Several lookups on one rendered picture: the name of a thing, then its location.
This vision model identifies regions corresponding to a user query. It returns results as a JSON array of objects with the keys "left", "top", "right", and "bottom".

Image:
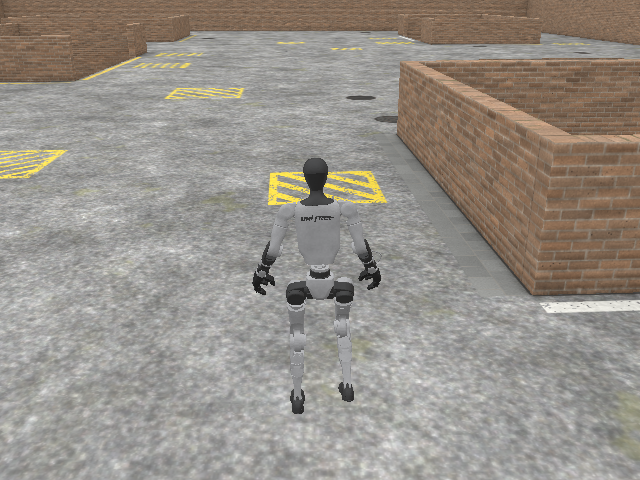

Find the robot right upper arm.
[{"left": 338, "top": 200, "right": 368, "bottom": 255}]

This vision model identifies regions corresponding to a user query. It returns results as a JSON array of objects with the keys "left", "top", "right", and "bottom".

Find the robot right hand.
[{"left": 358, "top": 268, "right": 381, "bottom": 290}]

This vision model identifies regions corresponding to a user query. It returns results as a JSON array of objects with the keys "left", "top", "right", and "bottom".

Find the robot left hand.
[{"left": 252, "top": 271, "right": 275, "bottom": 295}]

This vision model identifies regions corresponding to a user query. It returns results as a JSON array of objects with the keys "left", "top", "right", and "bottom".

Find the right robot thigh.
[{"left": 333, "top": 277, "right": 354, "bottom": 337}]

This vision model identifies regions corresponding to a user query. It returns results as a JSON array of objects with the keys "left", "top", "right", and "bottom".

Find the right robot forearm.
[{"left": 358, "top": 239, "right": 378, "bottom": 274}]

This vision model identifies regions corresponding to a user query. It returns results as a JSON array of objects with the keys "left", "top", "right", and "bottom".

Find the robot left upper arm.
[{"left": 267, "top": 202, "right": 296, "bottom": 258}]

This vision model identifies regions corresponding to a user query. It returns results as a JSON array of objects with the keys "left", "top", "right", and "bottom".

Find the left robot forearm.
[{"left": 256, "top": 241, "right": 276, "bottom": 278}]

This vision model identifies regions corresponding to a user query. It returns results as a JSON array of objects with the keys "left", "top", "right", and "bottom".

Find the left robot thigh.
[{"left": 286, "top": 280, "right": 307, "bottom": 352}]

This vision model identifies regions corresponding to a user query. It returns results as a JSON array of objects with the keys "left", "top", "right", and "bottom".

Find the robot thigh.
[
  {"left": 286, "top": 280, "right": 307, "bottom": 352},
  {"left": 333, "top": 277, "right": 354, "bottom": 337}
]

